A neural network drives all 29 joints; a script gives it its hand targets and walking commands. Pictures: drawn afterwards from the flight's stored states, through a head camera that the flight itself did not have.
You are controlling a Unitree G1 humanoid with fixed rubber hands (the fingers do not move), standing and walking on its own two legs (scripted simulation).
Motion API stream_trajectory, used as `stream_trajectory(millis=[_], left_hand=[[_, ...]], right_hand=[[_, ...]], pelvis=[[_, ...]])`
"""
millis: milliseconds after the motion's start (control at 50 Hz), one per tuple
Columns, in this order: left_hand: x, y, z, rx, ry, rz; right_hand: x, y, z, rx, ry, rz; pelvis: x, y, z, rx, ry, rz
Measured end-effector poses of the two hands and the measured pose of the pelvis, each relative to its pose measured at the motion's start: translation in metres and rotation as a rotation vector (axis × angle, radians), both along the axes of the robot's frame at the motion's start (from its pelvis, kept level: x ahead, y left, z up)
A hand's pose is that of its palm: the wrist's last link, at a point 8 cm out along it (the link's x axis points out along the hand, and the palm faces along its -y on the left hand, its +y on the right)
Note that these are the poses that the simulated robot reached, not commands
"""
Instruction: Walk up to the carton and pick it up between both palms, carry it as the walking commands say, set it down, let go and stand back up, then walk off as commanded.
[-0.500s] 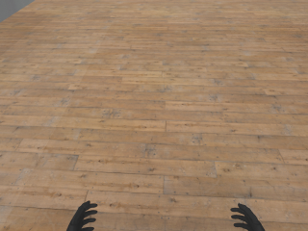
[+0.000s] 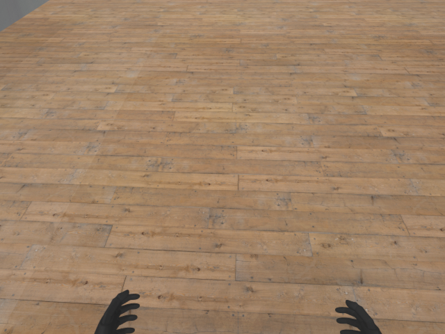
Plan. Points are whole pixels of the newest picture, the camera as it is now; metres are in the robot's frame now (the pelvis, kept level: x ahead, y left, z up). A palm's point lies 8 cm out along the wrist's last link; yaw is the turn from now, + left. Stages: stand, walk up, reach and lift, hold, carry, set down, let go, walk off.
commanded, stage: stand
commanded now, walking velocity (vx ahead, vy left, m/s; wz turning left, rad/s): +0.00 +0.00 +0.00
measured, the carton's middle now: out of the picture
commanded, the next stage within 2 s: walk up in 0.88 s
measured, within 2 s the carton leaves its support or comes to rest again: neither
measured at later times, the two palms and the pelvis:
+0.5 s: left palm out of the picture +0.15 +0.23 -0.08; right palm out of the picture +0.13 -0.25 -0.10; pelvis +0.00 +0.00 +0.00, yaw +0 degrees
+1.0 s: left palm out of the picture +0.14 +0.23 -0.08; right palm out of the picture +0.11 -0.25 -0.11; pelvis -0.01 -0.01 +0.00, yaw +0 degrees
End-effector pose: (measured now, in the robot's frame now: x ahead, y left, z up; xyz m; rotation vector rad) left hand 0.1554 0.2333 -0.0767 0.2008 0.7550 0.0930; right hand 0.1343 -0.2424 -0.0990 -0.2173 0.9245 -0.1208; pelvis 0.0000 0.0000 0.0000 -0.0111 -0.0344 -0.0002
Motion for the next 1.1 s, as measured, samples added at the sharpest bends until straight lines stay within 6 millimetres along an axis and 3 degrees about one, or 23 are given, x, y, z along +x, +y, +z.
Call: stream_trajectory(millis=[560, 1100], left_hand=[[-0.002, -0.001, 0.001, 0.008, -0.002, -0.007], [-0.024, -0.005, -0.003, 0.018, 0.049, 0.008]], right_hand=[[-0.009, -0.005, -0.004, 0.001, 0.026, -0.013], [-0.034, -0.013, -0.01, 0.011, 0.066, -0.027]], pelvis=[[-0.003, -0.002, 0.0, 0.003, -0.004, 0.0], [-0.016, -0.009, 0.002, 0.012, -0.022, 0.0]])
